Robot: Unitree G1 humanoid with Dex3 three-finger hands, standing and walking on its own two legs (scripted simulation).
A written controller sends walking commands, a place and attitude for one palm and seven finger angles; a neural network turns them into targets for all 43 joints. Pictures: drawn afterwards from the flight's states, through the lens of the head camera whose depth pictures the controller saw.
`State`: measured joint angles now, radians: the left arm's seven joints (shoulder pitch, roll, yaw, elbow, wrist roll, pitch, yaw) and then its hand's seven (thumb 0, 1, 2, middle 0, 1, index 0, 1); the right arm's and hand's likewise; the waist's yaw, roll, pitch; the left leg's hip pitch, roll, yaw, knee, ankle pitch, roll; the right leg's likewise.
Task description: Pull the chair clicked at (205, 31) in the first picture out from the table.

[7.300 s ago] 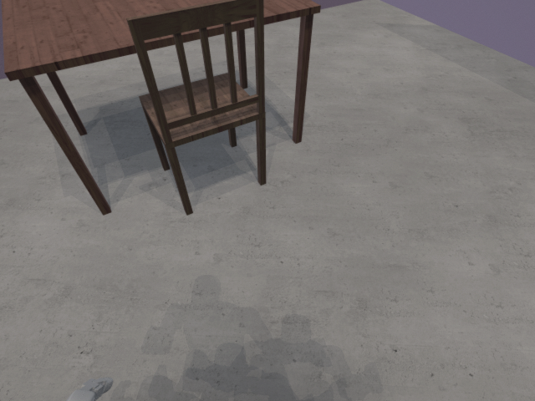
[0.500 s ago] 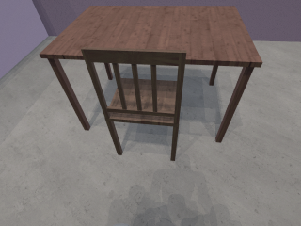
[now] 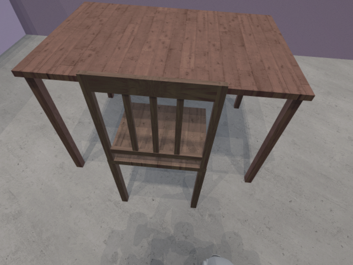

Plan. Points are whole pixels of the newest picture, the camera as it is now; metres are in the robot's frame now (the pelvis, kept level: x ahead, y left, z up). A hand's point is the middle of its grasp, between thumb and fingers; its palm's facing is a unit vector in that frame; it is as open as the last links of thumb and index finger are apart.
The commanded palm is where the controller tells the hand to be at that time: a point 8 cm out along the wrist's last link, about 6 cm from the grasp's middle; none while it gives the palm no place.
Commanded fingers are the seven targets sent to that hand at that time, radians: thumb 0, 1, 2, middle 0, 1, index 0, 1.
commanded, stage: take the last steps up to it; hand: left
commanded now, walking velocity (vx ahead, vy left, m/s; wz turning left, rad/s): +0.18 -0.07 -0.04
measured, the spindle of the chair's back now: (154, 127) +0.58 +0.11 -0.10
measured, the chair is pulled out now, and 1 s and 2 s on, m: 0.00 0.00 0.00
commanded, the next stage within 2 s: come to a stop and stand still in 0.06 s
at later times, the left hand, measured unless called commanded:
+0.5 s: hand (120, 264) +0.16 +0.15 -0.16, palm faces +0.04 -0.97 -0.25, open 7.3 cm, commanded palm none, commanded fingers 0.00 0.90 0.90 -0.20 -0.30 -0.20 -0.30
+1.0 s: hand out of the picture +0.02 +0.21 -0.18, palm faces +0.03 -0.97 -0.22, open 7.3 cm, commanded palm none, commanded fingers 0.00 0.90 0.90 -0.20 -0.30 -0.20 -0.30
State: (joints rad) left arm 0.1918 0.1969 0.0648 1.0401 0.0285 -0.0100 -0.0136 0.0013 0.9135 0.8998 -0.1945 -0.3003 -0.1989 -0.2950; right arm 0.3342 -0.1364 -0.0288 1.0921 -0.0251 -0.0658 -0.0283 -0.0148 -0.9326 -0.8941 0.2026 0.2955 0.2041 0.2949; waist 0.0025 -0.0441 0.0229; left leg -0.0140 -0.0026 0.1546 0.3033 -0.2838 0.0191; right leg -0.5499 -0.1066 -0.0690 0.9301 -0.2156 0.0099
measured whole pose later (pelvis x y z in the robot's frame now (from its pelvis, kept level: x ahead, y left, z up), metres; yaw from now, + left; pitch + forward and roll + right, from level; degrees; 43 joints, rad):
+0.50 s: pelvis +0.09 -0.03 +0.00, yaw +0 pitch +0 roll +1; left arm 0.16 0.14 0.03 1.02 0.03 0.01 0.04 0.00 0.92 0.90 -0.20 -0.30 -0.21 -0.30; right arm 0.18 -0.18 -0.06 1.04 -0.01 0.06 -0.02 0.00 -0.92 -0.89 0.20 0.30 0.20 0.29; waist 0.02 0.04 0.07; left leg -0.41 0.02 0.02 0.92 -0.44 -0.06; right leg -0.31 -0.03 -0.11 0.46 -0.15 -0.05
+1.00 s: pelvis +0.04 +0.03 +0.00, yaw -1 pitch +1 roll +2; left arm 0.29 0.17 0.02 1.12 0.02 0.03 0.04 0.00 0.91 0.90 -0.20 -0.30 -0.20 -0.30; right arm 0.23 -0.15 -0.02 1.07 -0.01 0.01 -0.04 0.00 -0.93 -0.89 0.20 0.30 0.21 0.30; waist 0.02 -0.03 0.02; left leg -0.22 -0.06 0.08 0.42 -0.21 0.05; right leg -0.14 -0.04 -0.02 0.47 -0.34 0.01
